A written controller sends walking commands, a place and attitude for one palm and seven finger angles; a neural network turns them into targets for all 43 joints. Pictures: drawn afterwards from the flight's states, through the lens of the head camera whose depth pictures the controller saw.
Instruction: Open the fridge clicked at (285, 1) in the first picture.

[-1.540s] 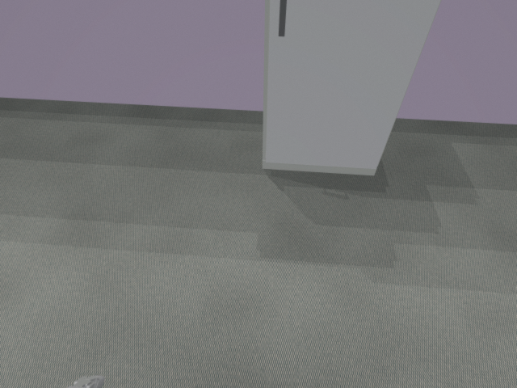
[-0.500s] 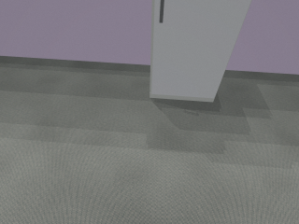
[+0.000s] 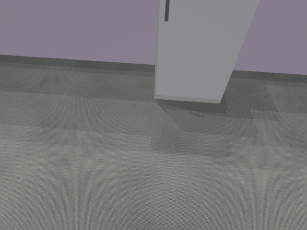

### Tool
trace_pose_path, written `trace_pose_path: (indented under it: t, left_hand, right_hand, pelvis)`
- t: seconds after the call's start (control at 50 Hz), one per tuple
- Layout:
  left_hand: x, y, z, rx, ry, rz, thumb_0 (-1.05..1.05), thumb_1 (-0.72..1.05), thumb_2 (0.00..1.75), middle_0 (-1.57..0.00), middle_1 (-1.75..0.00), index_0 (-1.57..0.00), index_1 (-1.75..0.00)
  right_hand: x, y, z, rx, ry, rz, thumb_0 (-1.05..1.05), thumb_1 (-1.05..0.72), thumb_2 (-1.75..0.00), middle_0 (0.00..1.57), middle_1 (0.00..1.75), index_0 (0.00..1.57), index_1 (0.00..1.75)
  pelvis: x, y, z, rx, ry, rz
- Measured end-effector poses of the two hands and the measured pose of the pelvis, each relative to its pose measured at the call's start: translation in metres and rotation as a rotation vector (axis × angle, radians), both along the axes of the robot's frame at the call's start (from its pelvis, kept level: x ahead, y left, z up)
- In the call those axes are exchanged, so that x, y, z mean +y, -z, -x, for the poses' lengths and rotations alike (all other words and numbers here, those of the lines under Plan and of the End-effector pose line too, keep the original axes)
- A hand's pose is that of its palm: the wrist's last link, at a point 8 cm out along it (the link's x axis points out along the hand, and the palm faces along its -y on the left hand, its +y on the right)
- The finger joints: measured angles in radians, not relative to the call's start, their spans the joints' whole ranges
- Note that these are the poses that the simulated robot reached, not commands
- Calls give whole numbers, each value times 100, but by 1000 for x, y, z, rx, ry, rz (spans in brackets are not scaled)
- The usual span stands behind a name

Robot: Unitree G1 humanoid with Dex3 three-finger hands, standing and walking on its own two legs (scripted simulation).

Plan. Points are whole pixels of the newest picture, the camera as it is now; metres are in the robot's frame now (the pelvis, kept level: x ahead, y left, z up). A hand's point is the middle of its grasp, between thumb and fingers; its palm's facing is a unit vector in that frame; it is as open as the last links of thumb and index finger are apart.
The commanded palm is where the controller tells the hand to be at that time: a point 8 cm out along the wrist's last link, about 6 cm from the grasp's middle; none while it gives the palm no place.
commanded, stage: walk to a spot facing it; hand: left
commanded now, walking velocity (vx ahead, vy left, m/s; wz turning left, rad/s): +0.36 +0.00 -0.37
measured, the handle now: out of the picture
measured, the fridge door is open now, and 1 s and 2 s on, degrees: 0 0 0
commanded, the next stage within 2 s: turn to face it in 1.38 s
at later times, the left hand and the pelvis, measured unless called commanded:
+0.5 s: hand out of the picture +0.05 +0.16 -0.19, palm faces +0.01 -0.98 -0.18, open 7.3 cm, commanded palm none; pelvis +0.11 -0.01 -0.02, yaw -5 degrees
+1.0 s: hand (114, 147) +0.44 +0.19 -0.17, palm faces -0.26 -0.94 -0.20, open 7.3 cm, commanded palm none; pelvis +0.30 +0.02 -0.01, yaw -19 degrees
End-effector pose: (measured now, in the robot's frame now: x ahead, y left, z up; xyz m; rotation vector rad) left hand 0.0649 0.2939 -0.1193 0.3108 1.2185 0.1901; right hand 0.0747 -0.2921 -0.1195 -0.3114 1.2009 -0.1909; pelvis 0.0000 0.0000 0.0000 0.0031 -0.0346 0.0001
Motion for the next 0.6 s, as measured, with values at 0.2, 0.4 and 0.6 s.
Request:
trace_pose_path:
  t: [0.2, 0.4, 0.6]
  left_hand:
    - [-23, 20, 13, 86, -9, 67, 0, 91, 90, -20, -30, -20, -30]
    - [-71, 47, 12, 199, -48, 143, 0, 91, 90, -20, -30, -20, -30]
    - [-81, 34, 18, 405, -100, 188, 0, 91, 90, -21, -30, -21, -30]
  right_hand:
    - [23, 18, 14, 43, 49, -58, 1, -91, -90, 20, 30, 20, 30]
    - [42, 52, 44, 203, 182, -138, 1, -91, -90, 21, 30, 21, 30]
    - [58, 31, -119, -16, 135, -143, 2, -91, -90, 20, 30, 20, 30]
  pelvis:
    - [0, 8, -22, 19, 47, 2]
    - [-13, 29, -77, 39, 73, 13]
    - [5, 19, -147, 49, 134, 8]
